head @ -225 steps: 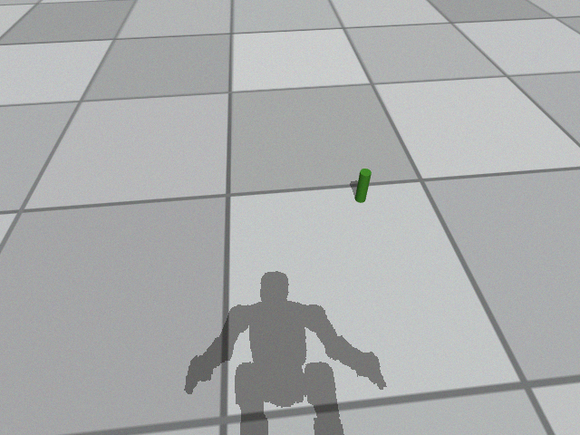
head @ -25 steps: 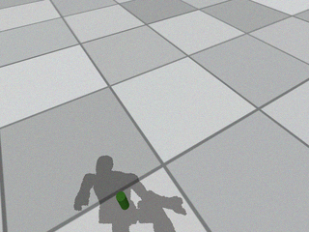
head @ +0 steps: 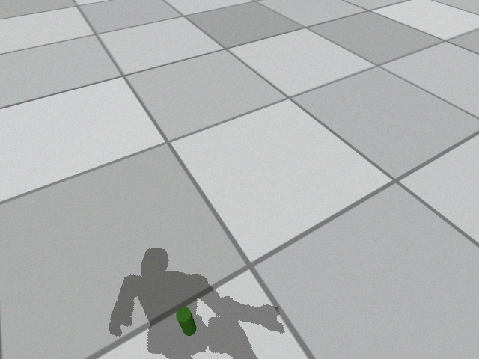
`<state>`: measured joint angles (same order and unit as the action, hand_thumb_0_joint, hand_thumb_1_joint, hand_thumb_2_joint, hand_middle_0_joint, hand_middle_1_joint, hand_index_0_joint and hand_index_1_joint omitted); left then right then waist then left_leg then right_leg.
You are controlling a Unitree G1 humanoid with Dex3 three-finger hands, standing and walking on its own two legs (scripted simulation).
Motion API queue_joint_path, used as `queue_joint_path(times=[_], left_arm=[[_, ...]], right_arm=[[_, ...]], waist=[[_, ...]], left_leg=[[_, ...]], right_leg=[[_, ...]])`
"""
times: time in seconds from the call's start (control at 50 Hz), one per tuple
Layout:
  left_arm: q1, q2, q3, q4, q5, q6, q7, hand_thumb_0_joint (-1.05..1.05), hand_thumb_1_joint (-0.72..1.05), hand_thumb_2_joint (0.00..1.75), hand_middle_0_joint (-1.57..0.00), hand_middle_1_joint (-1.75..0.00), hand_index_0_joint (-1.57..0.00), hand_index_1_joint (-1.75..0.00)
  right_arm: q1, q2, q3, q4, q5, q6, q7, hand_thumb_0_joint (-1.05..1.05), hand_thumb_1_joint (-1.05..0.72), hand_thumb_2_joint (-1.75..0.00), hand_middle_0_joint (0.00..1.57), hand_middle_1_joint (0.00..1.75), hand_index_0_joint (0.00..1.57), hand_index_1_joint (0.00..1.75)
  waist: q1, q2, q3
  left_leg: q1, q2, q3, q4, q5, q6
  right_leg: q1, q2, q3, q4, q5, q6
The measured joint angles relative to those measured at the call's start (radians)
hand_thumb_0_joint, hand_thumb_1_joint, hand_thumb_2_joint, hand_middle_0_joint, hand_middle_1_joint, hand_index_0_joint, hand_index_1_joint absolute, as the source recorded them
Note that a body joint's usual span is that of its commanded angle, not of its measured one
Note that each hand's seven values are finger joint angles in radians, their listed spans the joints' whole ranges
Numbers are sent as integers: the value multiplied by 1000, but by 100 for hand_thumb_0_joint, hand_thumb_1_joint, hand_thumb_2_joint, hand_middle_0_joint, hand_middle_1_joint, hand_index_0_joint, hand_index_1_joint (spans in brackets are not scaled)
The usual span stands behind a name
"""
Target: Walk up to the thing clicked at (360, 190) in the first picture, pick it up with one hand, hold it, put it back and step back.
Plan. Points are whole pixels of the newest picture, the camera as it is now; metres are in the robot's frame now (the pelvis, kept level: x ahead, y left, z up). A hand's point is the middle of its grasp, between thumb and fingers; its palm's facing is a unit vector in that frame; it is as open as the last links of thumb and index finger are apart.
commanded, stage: walk up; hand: left
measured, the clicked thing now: (186, 322) +0.38 +0.21 -0.69
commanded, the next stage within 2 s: stand in 0.52 s
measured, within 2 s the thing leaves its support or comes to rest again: neither
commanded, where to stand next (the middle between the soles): +0.04 -0.01 m, yaw +0 degrees
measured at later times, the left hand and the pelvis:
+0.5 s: hand out of the picture +0.08 +0.25 -0.16, palm faces +0.01 -0.95 -0.32, open 7.4 cm; pelvis +0.01 +0.00 +0.00, yaw +1 degrees
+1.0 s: hand out of the picture +0.09 +0.26 -0.15, palm faces -0.01 -0.94 -0.34, open 7.4 cm; pelvis +0.02 +0.00 +0.00, yaw +1 degrees
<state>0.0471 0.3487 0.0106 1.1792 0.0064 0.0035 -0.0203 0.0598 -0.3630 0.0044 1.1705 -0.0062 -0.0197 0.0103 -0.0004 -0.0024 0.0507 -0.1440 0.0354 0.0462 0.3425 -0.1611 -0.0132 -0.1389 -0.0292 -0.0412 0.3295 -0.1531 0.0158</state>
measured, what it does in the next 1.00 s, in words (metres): stands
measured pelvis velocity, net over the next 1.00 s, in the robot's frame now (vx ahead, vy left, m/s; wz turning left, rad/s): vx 0.02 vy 0.00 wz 0.01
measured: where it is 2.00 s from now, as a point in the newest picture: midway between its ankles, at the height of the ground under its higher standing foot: outside the picture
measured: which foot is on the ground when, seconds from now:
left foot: down 0.00-1.00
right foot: down 0.00-1.00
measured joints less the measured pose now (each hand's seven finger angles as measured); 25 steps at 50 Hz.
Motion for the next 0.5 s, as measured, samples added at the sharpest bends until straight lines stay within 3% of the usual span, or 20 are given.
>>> queue_joint_path(times=[0.5], left_arm=[[24,-10,9,-6,4,-2,4,1,90,89,-20,-30,-21,-30]], right_arm=[[8,17,-4,-4,0,6,-1,0,-91,-90,20,30,20,30]], waist=[[4,5,-3]], left_leg=[[12,-10,-8,-16,-3,5]], right_leg=[[19,-9,-9,-20,-5,8]])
